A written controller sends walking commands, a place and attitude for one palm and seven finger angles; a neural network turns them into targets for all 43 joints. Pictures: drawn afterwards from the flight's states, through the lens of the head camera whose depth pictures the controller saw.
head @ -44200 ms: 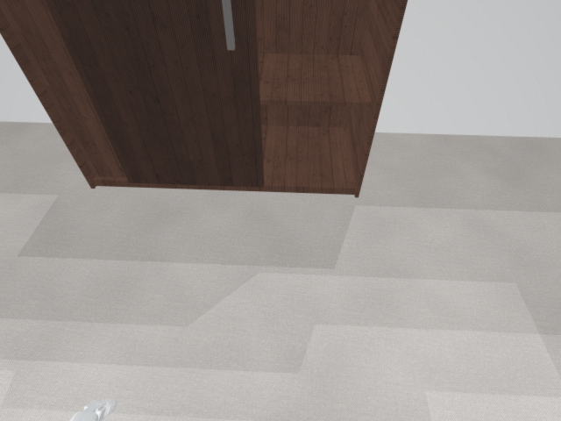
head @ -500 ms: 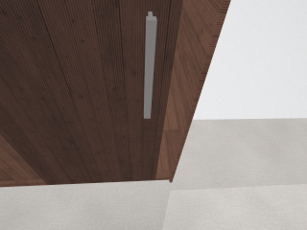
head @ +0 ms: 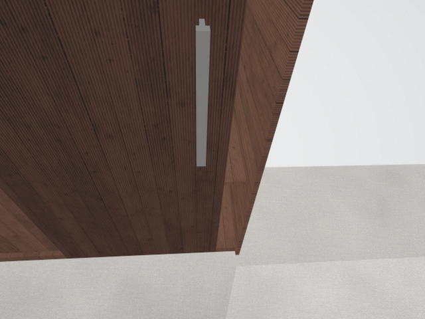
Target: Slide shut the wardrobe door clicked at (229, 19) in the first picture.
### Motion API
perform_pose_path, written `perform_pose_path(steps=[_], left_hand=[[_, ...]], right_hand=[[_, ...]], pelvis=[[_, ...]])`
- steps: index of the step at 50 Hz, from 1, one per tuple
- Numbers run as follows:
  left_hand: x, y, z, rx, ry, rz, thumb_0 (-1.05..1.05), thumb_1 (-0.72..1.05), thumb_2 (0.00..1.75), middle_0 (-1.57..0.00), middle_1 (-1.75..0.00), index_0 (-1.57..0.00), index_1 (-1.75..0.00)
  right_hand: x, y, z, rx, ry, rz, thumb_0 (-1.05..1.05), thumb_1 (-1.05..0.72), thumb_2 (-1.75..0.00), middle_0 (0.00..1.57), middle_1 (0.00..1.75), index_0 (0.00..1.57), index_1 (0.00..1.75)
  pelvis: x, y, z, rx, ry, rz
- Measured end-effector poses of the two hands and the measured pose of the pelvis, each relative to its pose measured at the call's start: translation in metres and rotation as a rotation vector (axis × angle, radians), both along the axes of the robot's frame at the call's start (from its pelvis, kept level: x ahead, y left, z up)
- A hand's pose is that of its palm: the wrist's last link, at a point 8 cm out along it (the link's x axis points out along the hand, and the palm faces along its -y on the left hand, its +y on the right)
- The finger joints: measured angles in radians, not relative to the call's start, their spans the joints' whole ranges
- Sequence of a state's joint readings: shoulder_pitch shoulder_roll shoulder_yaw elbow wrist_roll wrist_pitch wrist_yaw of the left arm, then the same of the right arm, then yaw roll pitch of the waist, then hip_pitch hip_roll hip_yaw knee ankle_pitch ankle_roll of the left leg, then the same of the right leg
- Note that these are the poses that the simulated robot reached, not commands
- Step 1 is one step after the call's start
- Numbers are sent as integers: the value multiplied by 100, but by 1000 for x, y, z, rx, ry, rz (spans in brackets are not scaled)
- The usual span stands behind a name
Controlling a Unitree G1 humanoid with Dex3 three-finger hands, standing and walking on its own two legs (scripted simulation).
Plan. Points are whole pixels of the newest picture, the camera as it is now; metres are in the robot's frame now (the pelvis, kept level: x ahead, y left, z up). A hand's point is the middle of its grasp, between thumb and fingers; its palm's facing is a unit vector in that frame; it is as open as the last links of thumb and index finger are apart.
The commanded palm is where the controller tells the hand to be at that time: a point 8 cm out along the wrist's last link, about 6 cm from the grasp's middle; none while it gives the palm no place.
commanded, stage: look again from close up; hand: left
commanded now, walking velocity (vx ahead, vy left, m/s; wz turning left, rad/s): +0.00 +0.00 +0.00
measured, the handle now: (201, 104) +0.51 +0.07 +0.14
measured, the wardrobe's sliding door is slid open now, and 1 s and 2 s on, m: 0.10 0.10 0.10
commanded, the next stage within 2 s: none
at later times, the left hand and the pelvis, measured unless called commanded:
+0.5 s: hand out of the picture +0.00 +0.18 -0.17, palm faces +0.00 -0.97 -0.22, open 7.4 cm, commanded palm none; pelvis +0.00 -0.01 +0.00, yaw +0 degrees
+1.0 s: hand out of the picture +0.02 +0.16 -0.17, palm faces +0.01 -0.97 -0.23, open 7.4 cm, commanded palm none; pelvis +0.01 -0.03 +0.00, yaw +0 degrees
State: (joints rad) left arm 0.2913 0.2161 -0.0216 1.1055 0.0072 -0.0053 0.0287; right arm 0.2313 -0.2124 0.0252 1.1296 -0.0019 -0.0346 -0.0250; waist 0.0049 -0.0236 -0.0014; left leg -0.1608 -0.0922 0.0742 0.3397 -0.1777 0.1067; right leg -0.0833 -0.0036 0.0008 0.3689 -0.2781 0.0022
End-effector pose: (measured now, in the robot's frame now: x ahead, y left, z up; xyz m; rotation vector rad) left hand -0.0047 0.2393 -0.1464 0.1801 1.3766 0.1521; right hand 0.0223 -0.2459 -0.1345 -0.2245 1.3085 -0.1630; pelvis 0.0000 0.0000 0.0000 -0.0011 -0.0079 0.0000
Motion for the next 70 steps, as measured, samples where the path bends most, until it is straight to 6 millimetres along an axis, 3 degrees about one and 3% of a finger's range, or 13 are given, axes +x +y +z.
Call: perform_pose_path(steps=[25,50,70], left_hand=[[0,-11,4,7,6,4,0,91,90,-20,-30,-20,-30],[16,-29,7,17,-30,1,0,91,90,-20,-30,-20,-30],[11,-47,7,18,-8,6,0,91,90,-20,-30,-20,-30]], right_hand=[[-7,-14,-2,5,32,4,0,-90,-90,20,30,20,30],[13,-34,-2,7,0,15,0,-90,-90,20,30,20,30],[7,-45,-6,21,31,7,0,-90,-90,20,30,20,30]], pelvis=[[1,-13,1,6,3,7],[9,-33,2,12,2,7],[12,-49,2,15,5,3]])
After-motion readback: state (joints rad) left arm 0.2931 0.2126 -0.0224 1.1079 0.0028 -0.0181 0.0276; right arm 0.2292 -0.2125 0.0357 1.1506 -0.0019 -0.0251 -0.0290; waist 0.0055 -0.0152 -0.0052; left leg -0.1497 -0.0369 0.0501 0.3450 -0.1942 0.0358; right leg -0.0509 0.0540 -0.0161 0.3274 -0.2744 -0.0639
